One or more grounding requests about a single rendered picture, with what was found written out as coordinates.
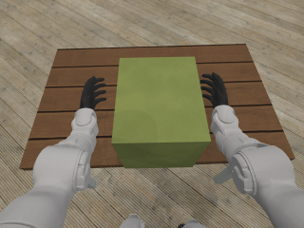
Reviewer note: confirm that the carton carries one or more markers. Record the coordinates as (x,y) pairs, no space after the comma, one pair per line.
(159,116)

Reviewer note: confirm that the robot right hand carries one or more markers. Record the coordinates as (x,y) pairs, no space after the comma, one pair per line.
(218,90)

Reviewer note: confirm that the robot left forearm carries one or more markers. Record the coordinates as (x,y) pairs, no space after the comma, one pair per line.
(83,134)

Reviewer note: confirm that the robot right forearm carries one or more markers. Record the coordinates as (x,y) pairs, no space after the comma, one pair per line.
(229,137)

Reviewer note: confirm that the robot left upper arm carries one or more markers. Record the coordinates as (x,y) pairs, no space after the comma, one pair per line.
(60,173)

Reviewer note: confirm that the table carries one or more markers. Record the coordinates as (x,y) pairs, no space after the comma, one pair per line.
(72,67)

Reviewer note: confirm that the robot left hand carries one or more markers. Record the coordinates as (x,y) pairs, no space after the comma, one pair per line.
(88,95)

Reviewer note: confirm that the left robot shin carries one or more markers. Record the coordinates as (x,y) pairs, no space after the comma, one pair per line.
(133,216)

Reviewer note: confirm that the robot left thigh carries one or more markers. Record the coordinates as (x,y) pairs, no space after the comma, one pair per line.
(133,223)

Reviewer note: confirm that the robot right upper arm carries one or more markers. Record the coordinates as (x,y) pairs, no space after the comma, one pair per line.
(266,174)

